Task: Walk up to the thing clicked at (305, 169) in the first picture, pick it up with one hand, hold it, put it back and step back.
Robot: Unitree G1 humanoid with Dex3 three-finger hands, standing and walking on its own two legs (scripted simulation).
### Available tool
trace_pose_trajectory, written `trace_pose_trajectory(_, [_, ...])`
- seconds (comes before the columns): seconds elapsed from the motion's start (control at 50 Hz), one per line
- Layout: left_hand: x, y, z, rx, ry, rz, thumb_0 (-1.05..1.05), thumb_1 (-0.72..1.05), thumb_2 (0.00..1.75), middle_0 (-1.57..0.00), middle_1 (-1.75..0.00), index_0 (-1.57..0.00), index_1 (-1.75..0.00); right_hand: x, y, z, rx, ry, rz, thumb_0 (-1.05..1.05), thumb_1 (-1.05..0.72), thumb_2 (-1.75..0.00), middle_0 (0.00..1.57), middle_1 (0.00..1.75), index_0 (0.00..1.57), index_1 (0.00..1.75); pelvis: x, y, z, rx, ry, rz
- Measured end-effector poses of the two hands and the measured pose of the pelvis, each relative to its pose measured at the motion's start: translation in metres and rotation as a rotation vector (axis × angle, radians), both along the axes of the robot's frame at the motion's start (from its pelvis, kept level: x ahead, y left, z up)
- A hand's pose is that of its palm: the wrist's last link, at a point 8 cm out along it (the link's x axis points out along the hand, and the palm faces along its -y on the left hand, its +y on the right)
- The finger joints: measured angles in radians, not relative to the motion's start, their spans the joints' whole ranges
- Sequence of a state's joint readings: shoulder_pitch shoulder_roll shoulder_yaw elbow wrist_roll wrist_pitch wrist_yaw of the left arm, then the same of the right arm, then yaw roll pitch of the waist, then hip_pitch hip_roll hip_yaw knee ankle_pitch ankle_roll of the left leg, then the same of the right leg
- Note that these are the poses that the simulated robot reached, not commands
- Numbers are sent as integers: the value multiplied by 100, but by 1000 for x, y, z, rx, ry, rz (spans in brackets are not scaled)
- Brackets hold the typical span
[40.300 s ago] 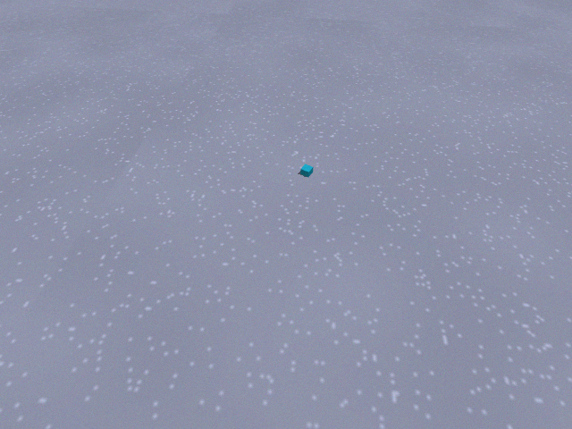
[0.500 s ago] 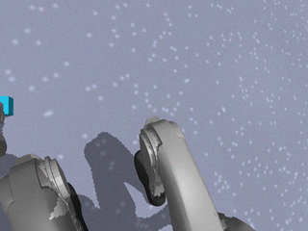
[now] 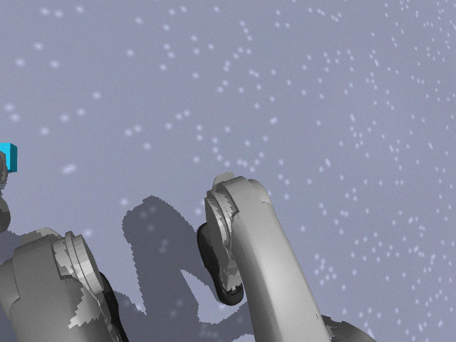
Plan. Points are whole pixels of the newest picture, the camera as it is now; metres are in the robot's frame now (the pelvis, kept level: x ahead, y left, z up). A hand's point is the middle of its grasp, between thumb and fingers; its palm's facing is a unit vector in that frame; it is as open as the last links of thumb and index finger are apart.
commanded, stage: rise first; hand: left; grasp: from above
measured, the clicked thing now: out of the picture +0.47 +0.28 -0.31
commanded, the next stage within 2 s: approach in 0.50 s
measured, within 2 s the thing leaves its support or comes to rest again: neither
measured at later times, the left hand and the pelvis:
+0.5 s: hand out of the picture +0.43 +0.30 -0.22, palm faces +0.01 -0.50 -0.87, open 13.2 cm; pelvis +0.00 +0.00 +0.00, yaw +0 degrees
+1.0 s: hand out of the picture +0.48 +0.25 -0.21, palm faces +0.08 -0.55 -0.83, open 12.8 cm; pelvis +0.00 +0.00 -0.01, yaw +1 degrees
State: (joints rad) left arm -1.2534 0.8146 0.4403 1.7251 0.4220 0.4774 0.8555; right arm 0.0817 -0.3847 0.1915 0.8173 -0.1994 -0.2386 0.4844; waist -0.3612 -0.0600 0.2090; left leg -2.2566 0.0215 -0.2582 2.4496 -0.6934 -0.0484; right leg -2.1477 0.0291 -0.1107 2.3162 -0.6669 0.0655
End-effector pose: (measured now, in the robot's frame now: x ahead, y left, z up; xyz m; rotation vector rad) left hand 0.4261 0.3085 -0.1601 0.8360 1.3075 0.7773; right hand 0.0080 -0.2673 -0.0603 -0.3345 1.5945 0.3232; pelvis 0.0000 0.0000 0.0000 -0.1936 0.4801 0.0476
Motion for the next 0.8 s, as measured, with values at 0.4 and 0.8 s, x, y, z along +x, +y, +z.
trace_pose_trajectory(0.4, [-1, 2, 0, 9, 7, -29, 0, -36, 87, -26, -84, -23, -87, 0, 0, -2, 2, -4, 0, 0, -93, -90, 20, 30, 19, 30, 0, 0, -2, -1, 1, -1])
trace_pose_trajectory(0.8, [9, -5, 2, 19, -5, -29, 0, -29, 84, -30, -80, -27, -83, -2, -4, -3, -6, 0, 13, 0, -92, -90, 20, 30, 19, 30, 0, -1, -4, 2, -13, 5])
